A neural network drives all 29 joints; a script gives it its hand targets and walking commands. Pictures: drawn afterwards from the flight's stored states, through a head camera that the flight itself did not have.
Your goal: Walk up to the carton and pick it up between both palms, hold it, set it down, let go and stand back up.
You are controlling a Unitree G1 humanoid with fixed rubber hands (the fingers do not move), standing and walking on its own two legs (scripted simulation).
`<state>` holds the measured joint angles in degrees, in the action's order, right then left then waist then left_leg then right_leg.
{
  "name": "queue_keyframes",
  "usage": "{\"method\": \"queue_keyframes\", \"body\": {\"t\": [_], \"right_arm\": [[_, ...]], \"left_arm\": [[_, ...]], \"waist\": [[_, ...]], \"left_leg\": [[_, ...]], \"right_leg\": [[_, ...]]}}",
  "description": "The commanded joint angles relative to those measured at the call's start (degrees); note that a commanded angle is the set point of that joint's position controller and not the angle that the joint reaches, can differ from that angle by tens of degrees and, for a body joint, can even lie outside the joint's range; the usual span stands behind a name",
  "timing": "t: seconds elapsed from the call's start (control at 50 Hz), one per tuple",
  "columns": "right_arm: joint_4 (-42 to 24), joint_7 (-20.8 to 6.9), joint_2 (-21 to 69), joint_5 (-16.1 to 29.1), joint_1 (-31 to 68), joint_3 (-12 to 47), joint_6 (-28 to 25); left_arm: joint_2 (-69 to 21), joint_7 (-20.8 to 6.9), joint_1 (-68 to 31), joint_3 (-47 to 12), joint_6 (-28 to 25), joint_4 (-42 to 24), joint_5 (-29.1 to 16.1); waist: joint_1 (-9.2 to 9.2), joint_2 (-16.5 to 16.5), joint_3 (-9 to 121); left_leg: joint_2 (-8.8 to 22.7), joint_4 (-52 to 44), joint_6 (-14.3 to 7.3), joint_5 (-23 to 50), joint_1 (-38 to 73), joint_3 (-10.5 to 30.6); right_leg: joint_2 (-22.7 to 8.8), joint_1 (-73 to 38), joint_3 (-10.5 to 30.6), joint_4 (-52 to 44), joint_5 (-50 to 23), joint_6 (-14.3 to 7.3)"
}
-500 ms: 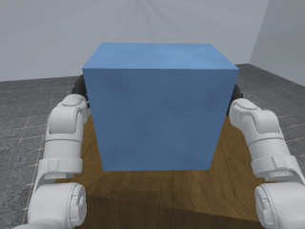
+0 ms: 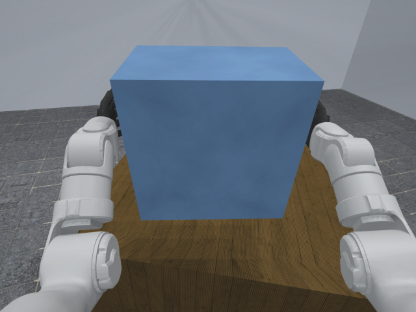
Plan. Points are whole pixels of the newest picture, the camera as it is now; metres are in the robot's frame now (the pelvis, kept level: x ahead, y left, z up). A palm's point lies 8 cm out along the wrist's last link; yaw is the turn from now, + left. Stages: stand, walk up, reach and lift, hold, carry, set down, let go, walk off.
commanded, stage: set down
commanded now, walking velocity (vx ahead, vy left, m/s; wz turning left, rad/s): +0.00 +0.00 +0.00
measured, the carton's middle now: (212, 134) +0.40 +0.00 +0.24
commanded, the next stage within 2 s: none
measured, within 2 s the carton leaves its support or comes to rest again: neither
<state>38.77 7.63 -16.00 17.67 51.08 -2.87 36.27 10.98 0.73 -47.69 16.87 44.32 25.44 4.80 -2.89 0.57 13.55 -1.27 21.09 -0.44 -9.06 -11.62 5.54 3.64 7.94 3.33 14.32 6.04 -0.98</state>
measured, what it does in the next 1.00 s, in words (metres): stands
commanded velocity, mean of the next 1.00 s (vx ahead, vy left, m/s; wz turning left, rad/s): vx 0.00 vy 0.00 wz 0.00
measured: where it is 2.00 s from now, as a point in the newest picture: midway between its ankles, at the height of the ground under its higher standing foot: outside the picture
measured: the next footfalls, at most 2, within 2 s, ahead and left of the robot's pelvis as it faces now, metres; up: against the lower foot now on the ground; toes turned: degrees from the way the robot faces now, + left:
none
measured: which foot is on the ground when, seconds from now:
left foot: down 0.00-1.00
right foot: down 0.00-1.00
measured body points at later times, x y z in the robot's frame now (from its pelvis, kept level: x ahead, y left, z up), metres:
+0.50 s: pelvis +0.01 +0.00 +0.00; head -0.04 +0.02 +0.45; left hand +0.41 +0.21 +0.20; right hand +0.40 -0.19 +0.18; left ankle +0.02 +0.11 -0.75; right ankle +0.02 -0.11 -0.75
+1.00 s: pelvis +0.03 +0.00 +0.00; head -0.01 +0.03 +0.45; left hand +0.42 +0.20 +0.16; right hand +0.40 -0.19 +0.15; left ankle +0.02 +0.11 -0.75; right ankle +0.02 -0.11 -0.75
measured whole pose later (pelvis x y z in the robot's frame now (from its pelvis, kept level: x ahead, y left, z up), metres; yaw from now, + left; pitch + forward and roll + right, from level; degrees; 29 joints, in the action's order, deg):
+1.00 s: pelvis +0.03 +0.00 +0.00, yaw +1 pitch -2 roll -1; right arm 31.0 7.0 -10.2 10.9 31.3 -3.4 17.1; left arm 7.3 -0.8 -33.3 15.2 26.4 22.7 6.1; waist -3.1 1.7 4.6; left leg -1.9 20.5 -1.1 -11.6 -6.4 4.6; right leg 2.5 3.1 2.2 14.9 9.5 -0.5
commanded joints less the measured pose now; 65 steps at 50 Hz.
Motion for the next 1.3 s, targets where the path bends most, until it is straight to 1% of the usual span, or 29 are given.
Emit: {"method": "queue_keyframes", "body": {"t": [0.0, 0.04, 0.06, 0.1, 0.14, 0.18, 0.24, 0.34, 0.44, 0.54, 0.74, 0.76, 0.78, 0.82, 0.86, 0.9, 0.92, 0.94, 1.0, 1.02, 1.04, 1.06, 1.08, 1.12, 1.14, 1.18, 1.22, 1.24, 1.28], "right_arm": [[-19.93, -9.02, 38.30, 6.18, 56.17, 10.94, -9.56], [-15.52, -9.78, 39.05, 2.11, 54.98, 8.82, -12.76], [-13.96, -10.04, 39.08, 0.26, 54.18, 7.84, -14.32], [-12.42, -10.23, 38.97, -2.69, 52.84, 6.80, -17.02], [-12.29, -10.11, 39.01, -4.44, 52.30, 6.65, -19.42], [-13.92, -9.82, 39.37, -5.45, 52.61, 7.38, -21.72], [-18.56, -9.12, 40.43, -5.63, 53.85, 9.82, -24.86], [-27.73, -7.66, 42.43, -3.38, 53.95, 15.66, -28.24], [-31.98, -7.16, 42.35, -1.57, 49.03, 19.49, -28.69], [-33.57, -7.11, 41.42, -0.32, 44.10, 21.27, -27.79], [-33.79, -7.26, 39.75, 0.10, 37.44, 22.01, -26.14], [-33.73, -7.18, 39.92, -0.24, 37.17, 22.50, -25.76], [-32.48, -7.23, 39.50, -0.86, 36.44, 21.98, -25.35], [-31.91, -7.41, 40.34, -1.53, 35.87, 21.73, -25.20], [-34.25, -7.44, 41.91, -1.17, 36.54, 22.89, -25.83], [-34.88, -7.56, 42.72, -1.03, 36.54, 23.31, -26.28], [-35.20, -7.68, 42.64, -1.60, 36.74, 22.78, -26.48], [-34.37, -7.79, 42.84, -2.01, 35.85, 22.17, -26.63], [-33.06, -8.07, 42.65, -2.82, 35.37, 21.38, -26.92], [-33.18, -8.12, 42.89, -3.03, 35.50, 21.60, -27.05], [-33.38, -8.23, 42.61, -3.41, 36.25, 21.11, -27.22], [-33.26, -8.30, 42.90, -3.70, 36.49, 21.36, -27.56], [-33.82, -8.35, 43.43, -3.87, 37.27, 21.89, -27.88], [-30.65, -8.42, 43.70, -4.96, 36.15, 20.61, -27.91], [-29.27, -8.53, 43.90, -5.48, 35.85, 20.10, -28.02], [-27.28, -8.79, 43.64, -6.90, 35.28, 18.51, -28.49], [-28.28, -8.87, 44.19, -7.29, 36.40, 18.46, -29.49], [-27.56, -8.98, 44.34, -7.63, 36.17, 18.56, -29.62], [-25.34, -9.28, 44.30, -8.59, 35.83, 16.93, -30.03]], "left_arm": [[-40.15, -10.62, -53.08, -22.77, -8.86, -13.03, -10.91], [-37.85, -11.43, -52.14, -18.83, -11.09, -9.23, -7.68], [-36.69, -11.82, -51.15, -17.49, -11.95, -7.74, -6.21], [-35.21, -12.33, -48.92, -16.09, -13.17, -5.45, -4.15], [-34.68, -12.56, -46.67, -15.81, -14.02, -3.88, -2.95], [-35.11, -12.59, -44.77, -16.23, -14.90, -3.03, -2.49], [-37.21, -12.22, -42.85, -18.54, -16.44, -3.68, -3.12], [-42.14, -11.11, -41.20, -25.17, -19.01, -9.35, -5.93], [-43.89, -9.77, -39.14, -30.45, -20.06, -15.49, -7.74], [-43.50, -9.11, -36.13, -32.60, -19.82, -18.98, -8.00], [-41.01, -10.10, -28.94, -30.39, -18.87, -19.00, -5.62], [-39.95, -10.30, -27.77, -30.63, -19.16, -17.24, -5.14], [-39.30, -10.49, -27.16, -29.54, -19.35, -15.80, -4.61], [-39.05, -10.90, -26.41, -28.26, -19.89, -14.11, -4.33], [-40.27, -10.61, -28.73, -30.21, -21.23, -17.57, -5.64], [-40.83, -9.80, -30.30, -31.46, -22.58, -18.91, -6.62], [-41.46, -9.56, -31.05, -32.39, -23.04, -18.39, -7.39], [-41.89, -9.26, -31.46, -32.92, -23.55, -18.79, -7.60], [-41.88, -8.84, -31.46, -33.31, -24.28, -17.23, -7.88], [-41.97, -8.87, -30.92, -32.92, -24.47, -16.29, -7.68], [-42.34, -8.90, -30.90, -32.79, -24.63, -15.15, -7.71], [-42.46, -8.96, -30.63, -32.64, -24.92, -14.16, -7.82], [-42.70, -9.07, -30.46, -32.37, -25.33, -13.43, -7.99], [-42.38, -9.19, -31.26, -31.79, -26.29, -11.96, -7.47], [-41.93, -9.37, -31.04, -30.80, -26.67, -10.38, -7.15], [-43.23, -9.70, -31.97, -31.08, -27.34, -8.97, -7.25], [-43.96, -9.83, -31.62, -31.09, -28.23, -8.15, -7.42], [-43.34, -9.73, -32.43, -30.68, -28.92, -7.97, -7.43], [-43.43, -9.72, -32.64, -29.51, -29.75, -5.63, -6.77]], "waist": [[-2.70, -4.51, 18.15], [-1.75, -3.60, 15.46], [-1.45, -3.17, 14.66], [-1.25, -2.37, 13.88], [-1.08, -1.39, 14.17], [-0.85, -0.62, 14.97], [-0.66, -0.24, 17.89], [-1.15, -1.77, 23.95], [-2.06, -3.42, 24.80], [-2.28, -3.97, 23.51], [-1.12, -2.23, 18.88], [-0.49, -1.99, 18.61], [-0.52, -1.61, 17.36], [0.25, -0.64, 16.28], [0.16, -1.25, 20.00], [0.45, -2.42, 21.43], [-0.40, -2.69, 22.28], [-0.70, -3.42, 21.85], [-0.43, -3.65, 20.09], [0.09, -3.49, 19.89], [-0.03, -3.05, 19.18], [0.49, -3.34, 20.88], [1.01, -2.38, 21.57], [0.48, -2.09, 21.26], [1.08, -1.48, 19.90], [0.01, -2.56, 20.95], [0.34, -2.73, 22.68], [0.62, -2.10, 22.83], [0.66, -2.83, 21.92]], "left_leg": [[-0.04, -4.58, 1.98, 4.18, 7.23, -1.21], [-0.31, -6.31, 1.11, -0.83, 5.84, -1.75], [-0.37, -6.89, 0.81, -2.03, 5.47, -2.15], [-0.51, -7.44, 0.33, -2.33, 5.41, -2.99], [-0.67, -7.26, -0.14, -0.51, 6.53, -3.79], [-0.78, -6.71, -0.46, 1.87, 7.84, -4.26], [-0.88, -5.14, -0.33, 6.79, 10.36, -4.62], [-1.18, -1.26, 1.55, 17.65, 15.61, -4.67], [-1.11, 0.68, 3.16, 23.37, 18.81, -3.85], [-1.00, 1.43, 4.02, 26.20, 19.89, -3.16], [-1.40, 1.06, 3.77, 27.08, 18.16, -3.25], [-1.31, 0.94, 3.26, 26.06, 18.19, -3.46], [-1.39, 0.16, 3.03, 23.80, 17.18, -3.67], [-1.47, -0.67, 2.38, 21.42, 15.19, -3.95], [-1.44, -0.28, 2.71, 23.00, 15.81, -3.87], [-1.33, 0.41, 3.45, 24.88, 16.67, -3.72], [-1.41, 0.67, 3.69, 25.02, 17.42, -3.62], [-1.16, 0.68, 4.11, 25.00, 17.84, -3.50], [-0.82, 0.61, 4.38, 24.34, 17.95, -3.32], [-0.89, 0.46, 4.30, 23.50, 17.33, -3.39], [-0.84, -0.03, 4.12, 22.28, 16.40, -3.27], [-0.87, -0.02, 4.12, 22.03, 16.28, -3.55], [-0.96, -0.10, 3.79, 21.99, 15.42, -3.61], [-0.83, -0.77, 3.83, 20.46, 15.04, -3.73], [-0.81, -1.15, 3.60, 19.21, 14.08, -3.87], [-0.70, -1.55, 4.00, 18.26, 14.90, -3.82], [-0.78, -1.01, 4.16, 19.48, 15.05, -3.95], [-0.74, -1.04, 4.04, 19.45, 14.96, -4.08], [-0.73, -1.71, 4.10, 17.69, 13.90, -4.31]], "right_leg": [[-1.14, -6.95, -0.90, -1.65, -3.67, -0.32], [-1.53, -7.80, -2.07, -1.83, 1.83, 0.08], [-1.63, -8.63, -2.54, -1.76, 3.39, 0.22], [-1.93, -10.00, -3.20, -1.82, 4.50, 0.59], [-2.00, -10.56, -3.76, -1.99, 3.46, 1.15], [-2.01, -11.24, -4.18, -2.06, 1.38, 1.56], [-1.77, -12.59, -4.50, -1.62, -3.56, 1.84], [-0.90, -13.79, -4.89, 0.00, -11.95, 1.84], [-0.42, -12.08, -5.18, 0.81, -14.99, 1.69], [-0.11, -11.32, -5.24, 1.18, -17.00, 1.74], [0.00, -13.52, -4.95, 1.77, -21.83, 2.25], [-0.18, -13.85, -4.61, 1.64, -22.97, 2.67], [-0.31, -14.03, -4.62, 1.51, -22.56, 2.73], [-0.53, -14.54, -4.26, 1.83, -22.19, 2.93], [-0.37, -15.05, -4.30, 2.29, -24.43, 2.95], [-0.16, -14.01, -4.18, 2.80, -25.06, 2.83], [-0.07, -13.13, -4.34, 2.55, -24.21, 2.68], [-0.05, -11.86, -4.67, 2.34, -23.28, 2.43], [-0.08, -9.94, -4.52, 1.69, -20.78, 2.11], [-0.13, -10.17, -4.59, 1.66, -20.05, 2.18], [-0.07, -10.13, -4.53, 1.36, -19.12, 2.21], [-0.16, -10.21, -4.43, 1.47, -19.12, 2.24], [-0.26, -10.85, -4.25, 1.61, -19.89, 2.44], [-0.23, -10.53, -4.30, 1.64, -19.42, 2.53], [-0.35, -10.03, -4.30, 1.48, -18.11, 2.63], [-0.47, -9.67, -4.56, 0.99, -16.51, 2.16], [-0.49, -9.98, -4.39, 1.13, -18.06, 2.19], [-0.44, -10.40, -4.35, 1.22, -18.09, 2.19], [-0.70, -9.92, -4.55, 1.04, -16.45, 2.10]]}}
